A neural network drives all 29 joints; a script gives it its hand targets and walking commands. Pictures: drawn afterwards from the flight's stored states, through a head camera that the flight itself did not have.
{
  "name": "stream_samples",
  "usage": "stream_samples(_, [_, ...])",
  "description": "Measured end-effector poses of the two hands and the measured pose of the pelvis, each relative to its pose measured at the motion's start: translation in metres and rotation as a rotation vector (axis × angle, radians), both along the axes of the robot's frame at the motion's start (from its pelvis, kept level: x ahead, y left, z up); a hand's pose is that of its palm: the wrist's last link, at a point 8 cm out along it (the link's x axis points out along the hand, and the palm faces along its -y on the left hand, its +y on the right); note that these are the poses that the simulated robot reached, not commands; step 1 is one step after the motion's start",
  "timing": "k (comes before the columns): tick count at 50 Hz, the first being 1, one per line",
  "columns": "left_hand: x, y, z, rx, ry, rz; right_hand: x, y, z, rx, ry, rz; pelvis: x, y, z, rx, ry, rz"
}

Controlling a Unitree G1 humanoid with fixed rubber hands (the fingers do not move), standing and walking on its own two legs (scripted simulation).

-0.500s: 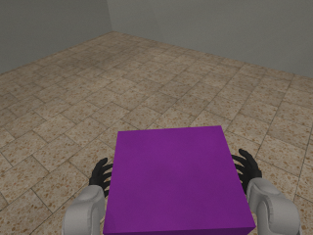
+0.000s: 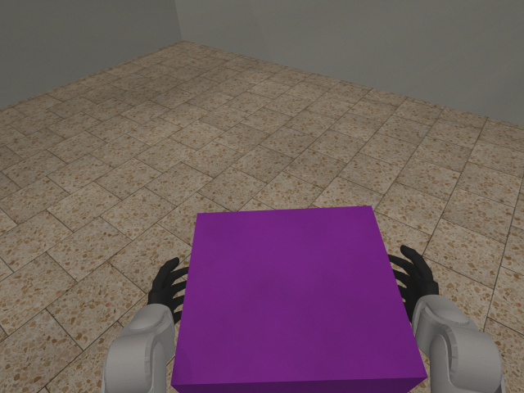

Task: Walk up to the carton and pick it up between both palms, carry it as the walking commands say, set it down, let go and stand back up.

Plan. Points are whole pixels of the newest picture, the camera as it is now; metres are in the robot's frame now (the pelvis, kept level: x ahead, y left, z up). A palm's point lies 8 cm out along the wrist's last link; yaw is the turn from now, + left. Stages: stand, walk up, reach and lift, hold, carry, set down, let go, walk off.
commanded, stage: carry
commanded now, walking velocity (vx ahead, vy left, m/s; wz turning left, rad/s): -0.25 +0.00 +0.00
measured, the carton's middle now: (288, 316) +0.27 +0.00 -0.01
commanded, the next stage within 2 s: none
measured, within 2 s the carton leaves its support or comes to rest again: neither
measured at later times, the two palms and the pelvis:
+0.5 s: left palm (144, 387) +0.15 +0.17 +0.07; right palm (459, 378) +0.16 -0.19 +0.08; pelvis -0.07 -0.01 -0.01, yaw +1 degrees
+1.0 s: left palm out of the picture +0.03 +0.19 +0.08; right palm out of the picture +0.07 -0.17 +0.08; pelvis -0.17 +0.00 +0.00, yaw +2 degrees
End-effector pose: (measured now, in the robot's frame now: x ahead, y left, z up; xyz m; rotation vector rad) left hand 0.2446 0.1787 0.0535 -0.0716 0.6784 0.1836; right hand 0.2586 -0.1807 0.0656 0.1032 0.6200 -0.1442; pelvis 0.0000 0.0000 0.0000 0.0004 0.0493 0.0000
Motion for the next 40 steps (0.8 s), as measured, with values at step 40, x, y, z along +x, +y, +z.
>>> stream_samples(40, [-0.153, 0.026, 0.009, -0.071, 0.035, 0.071, -0.147, 0.026, 0.011, 0.049, 0.040, -0.024, -0.121, 0.015, -0.009, -0.048, 0.005, 0.031])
